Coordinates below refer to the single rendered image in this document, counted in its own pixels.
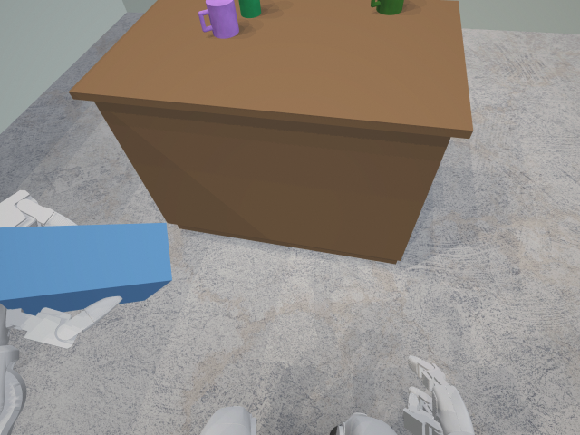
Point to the left robot forearm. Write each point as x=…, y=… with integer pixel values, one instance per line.
x=12, y=389

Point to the table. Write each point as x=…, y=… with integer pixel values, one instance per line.
x=321, y=125

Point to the right robot thigh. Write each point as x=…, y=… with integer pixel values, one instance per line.
x=360, y=425

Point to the robot thigh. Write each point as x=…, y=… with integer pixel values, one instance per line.
x=360, y=425
x=230, y=421

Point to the left robot thigh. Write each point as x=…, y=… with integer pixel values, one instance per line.
x=230, y=421

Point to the sponge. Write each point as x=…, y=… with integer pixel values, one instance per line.
x=68, y=268

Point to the robot left hand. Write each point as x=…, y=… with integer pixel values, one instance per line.
x=49, y=326

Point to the robot right hand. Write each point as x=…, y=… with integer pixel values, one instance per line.
x=442, y=414

